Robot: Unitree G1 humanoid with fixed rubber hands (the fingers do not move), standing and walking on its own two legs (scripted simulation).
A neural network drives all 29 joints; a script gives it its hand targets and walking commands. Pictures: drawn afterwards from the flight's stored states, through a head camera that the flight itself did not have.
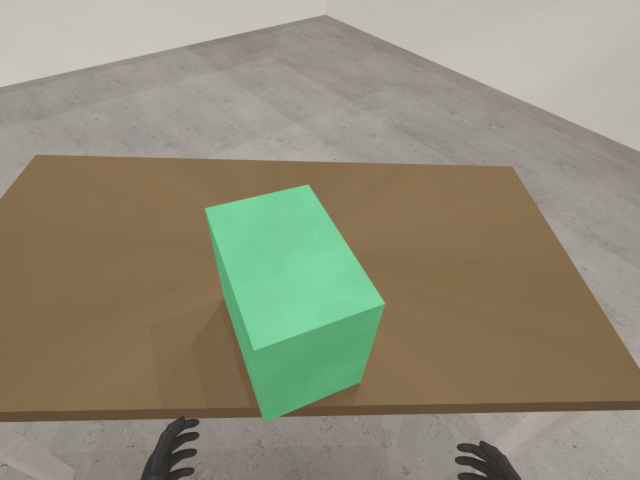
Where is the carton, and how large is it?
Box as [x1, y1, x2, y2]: [205, 184, 384, 422]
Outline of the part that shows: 308,184 205,208 224,298 264,422 359,382 384,305 384,302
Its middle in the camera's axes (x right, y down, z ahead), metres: -0.05 +0.09 +0.59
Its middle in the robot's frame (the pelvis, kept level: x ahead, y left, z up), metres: +0.40 +0.05 -0.03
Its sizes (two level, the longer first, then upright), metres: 0.241 0.163 0.226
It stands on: a table, 0.64 m high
